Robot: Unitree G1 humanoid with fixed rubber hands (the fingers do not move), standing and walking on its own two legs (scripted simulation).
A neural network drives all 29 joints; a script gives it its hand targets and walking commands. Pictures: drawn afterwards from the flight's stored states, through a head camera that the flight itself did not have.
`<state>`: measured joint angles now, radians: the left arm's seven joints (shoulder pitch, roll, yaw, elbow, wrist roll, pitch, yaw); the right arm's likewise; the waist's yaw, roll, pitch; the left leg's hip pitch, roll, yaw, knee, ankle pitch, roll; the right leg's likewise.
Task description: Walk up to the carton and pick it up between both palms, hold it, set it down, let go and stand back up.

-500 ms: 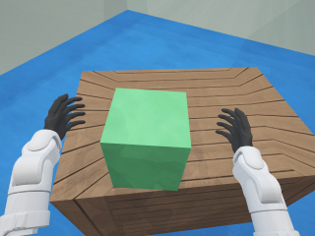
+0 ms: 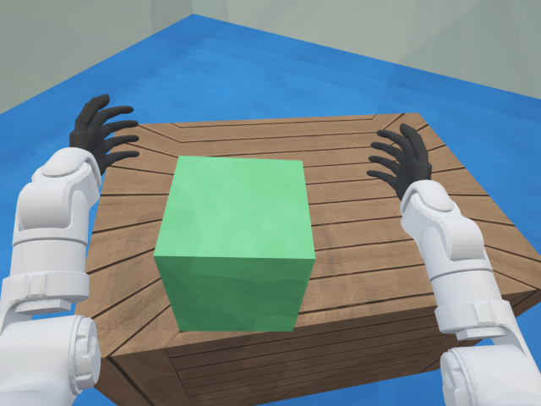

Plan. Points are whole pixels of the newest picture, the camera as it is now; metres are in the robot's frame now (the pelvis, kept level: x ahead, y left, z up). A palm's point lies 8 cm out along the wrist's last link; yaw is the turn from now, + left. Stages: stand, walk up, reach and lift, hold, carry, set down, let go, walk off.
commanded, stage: reach and lift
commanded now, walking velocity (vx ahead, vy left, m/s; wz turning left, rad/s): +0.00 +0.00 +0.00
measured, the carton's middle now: (239, 248) +0.38 +0.03 -0.01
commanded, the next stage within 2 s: none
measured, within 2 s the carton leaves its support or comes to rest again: neither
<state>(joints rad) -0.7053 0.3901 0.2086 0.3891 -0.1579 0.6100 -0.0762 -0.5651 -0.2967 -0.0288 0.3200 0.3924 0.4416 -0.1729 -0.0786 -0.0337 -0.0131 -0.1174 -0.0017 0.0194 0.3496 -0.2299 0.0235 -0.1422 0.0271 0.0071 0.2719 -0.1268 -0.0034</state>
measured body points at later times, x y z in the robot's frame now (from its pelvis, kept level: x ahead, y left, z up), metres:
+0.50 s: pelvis -0.01 +0.01 +0.00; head -0.01 +0.03 +0.45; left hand +0.42 +0.21 +0.14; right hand +0.38 -0.20 +0.13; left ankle -0.03 +0.10 -0.75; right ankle +0.01 -0.12 -0.75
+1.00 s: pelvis -0.01 +0.00 -0.01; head +0.01 +0.01 +0.44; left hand +0.42 +0.19 +0.07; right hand +0.39 -0.18 +0.05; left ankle -0.03 +0.10 -0.75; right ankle +0.01 -0.12 -0.75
